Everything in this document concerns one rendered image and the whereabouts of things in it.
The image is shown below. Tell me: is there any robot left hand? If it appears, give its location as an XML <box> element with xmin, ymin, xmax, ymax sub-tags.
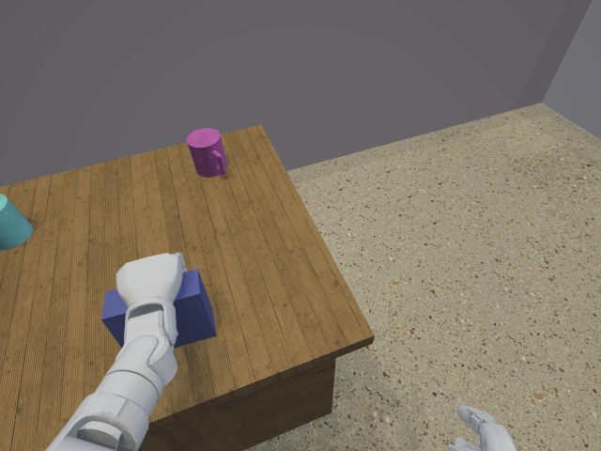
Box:
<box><xmin>116</xmin><ymin>253</ymin><xmax>187</xmax><ymax>336</ymax></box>

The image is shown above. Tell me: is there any robot right hand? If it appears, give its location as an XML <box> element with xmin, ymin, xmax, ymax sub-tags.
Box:
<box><xmin>449</xmin><ymin>405</ymin><xmax>517</xmax><ymax>451</ymax></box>

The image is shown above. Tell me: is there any robot left forearm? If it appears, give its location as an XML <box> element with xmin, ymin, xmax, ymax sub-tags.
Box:
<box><xmin>45</xmin><ymin>298</ymin><xmax>177</xmax><ymax>451</ymax></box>

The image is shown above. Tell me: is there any sponge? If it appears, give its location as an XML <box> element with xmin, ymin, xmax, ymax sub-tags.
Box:
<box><xmin>101</xmin><ymin>269</ymin><xmax>216</xmax><ymax>348</ymax></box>

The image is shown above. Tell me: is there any table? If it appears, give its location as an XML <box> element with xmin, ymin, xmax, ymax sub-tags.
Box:
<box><xmin>0</xmin><ymin>125</ymin><xmax>375</xmax><ymax>451</ymax></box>

